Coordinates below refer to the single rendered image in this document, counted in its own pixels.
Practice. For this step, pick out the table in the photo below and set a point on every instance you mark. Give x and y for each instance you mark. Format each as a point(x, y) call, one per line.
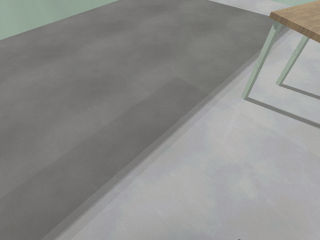
point(304, 19)

